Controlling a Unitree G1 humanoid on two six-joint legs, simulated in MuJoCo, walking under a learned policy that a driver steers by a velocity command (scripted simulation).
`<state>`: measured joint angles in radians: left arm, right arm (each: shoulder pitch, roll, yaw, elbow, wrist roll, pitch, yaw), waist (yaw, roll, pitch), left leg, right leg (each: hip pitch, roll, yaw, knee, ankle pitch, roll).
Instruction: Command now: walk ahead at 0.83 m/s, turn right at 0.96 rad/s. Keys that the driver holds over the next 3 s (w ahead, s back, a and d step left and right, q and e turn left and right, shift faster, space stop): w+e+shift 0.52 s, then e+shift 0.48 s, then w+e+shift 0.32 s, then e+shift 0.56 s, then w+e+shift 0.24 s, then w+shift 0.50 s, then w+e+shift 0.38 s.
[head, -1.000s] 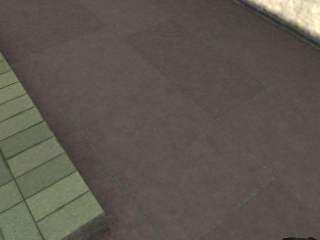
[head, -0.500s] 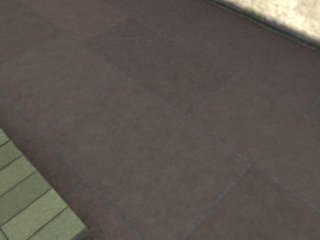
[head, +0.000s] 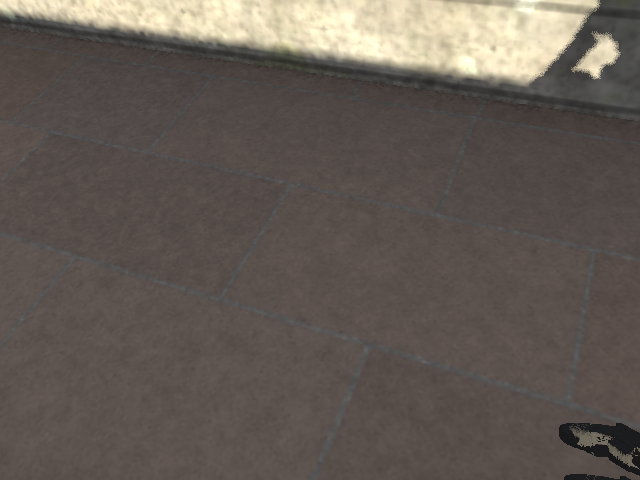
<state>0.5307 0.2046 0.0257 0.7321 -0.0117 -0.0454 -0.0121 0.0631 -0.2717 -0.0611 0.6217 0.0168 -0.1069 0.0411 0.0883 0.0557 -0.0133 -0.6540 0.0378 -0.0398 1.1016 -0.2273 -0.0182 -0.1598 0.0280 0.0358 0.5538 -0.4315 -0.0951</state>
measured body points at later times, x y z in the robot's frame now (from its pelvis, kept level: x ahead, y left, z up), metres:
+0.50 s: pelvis +0.37 -0.04 +0.00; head +0.38 -0.07 +0.45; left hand +0.69 +0.11 -0.05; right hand +0.25 -0.32 -0.13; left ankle +0.38 +0.12 -0.73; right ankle +0.37 -0.15 -0.64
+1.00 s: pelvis +0.63 -0.23 +0.00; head +0.65 -0.30 +0.45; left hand +0.95 -0.16 -0.08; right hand +0.57 -0.59 -0.07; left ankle +0.88 -0.23 -0.66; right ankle +0.62 -0.29 -0.73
